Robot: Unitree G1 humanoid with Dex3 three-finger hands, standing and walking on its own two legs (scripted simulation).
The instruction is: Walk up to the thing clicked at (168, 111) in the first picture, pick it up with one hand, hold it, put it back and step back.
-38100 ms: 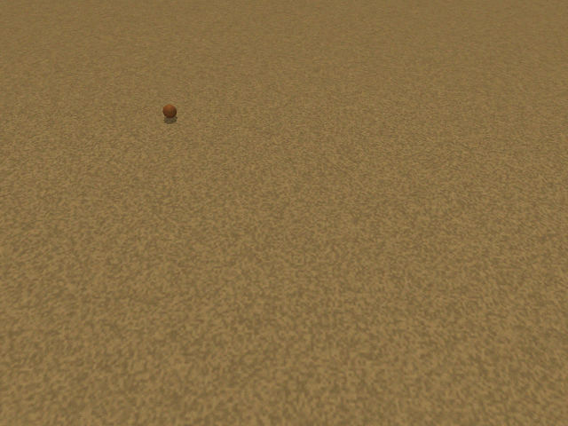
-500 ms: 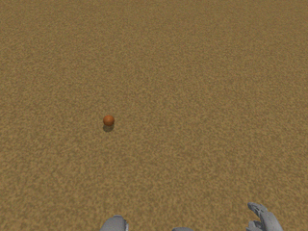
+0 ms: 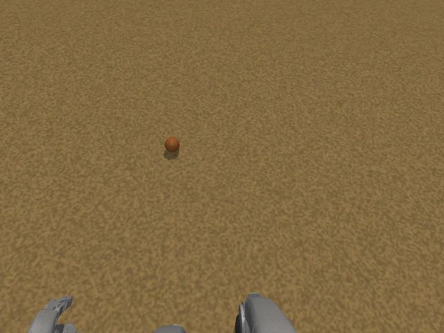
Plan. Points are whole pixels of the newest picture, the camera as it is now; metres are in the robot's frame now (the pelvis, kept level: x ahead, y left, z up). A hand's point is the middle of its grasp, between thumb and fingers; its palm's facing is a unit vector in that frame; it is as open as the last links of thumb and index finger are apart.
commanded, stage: step back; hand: left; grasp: from above
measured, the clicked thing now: (172, 144) +1.06 +0.22 -0.71
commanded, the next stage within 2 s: stand in 1.14 s
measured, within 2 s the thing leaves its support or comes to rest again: neither
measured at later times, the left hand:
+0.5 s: hand out of the picture -0.05 +0.27 -0.13, palm faces -0.01 -0.92 -0.40, open 7.3 cm
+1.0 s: hand out of the picture +0.07 +0.25 -0.14, palm faces -0.04 -0.93 -0.37, open 7.3 cm
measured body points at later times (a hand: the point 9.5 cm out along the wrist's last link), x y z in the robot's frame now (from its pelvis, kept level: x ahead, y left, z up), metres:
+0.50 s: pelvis -0.08 +0.00 +0.01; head -0.07 -0.01 +0.46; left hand -0.04 +0.32 -0.10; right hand -0.04 -0.32 -0.12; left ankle -0.04 +0.13 -0.71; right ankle -0.12 -0.13 -0.72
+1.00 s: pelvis -0.04 -0.01 +0.00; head -0.02 -0.02 +0.45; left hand +0.07 +0.29 -0.11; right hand +0.02 -0.32 -0.13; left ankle -0.05 +0.12 -0.71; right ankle +0.00 -0.13 -0.72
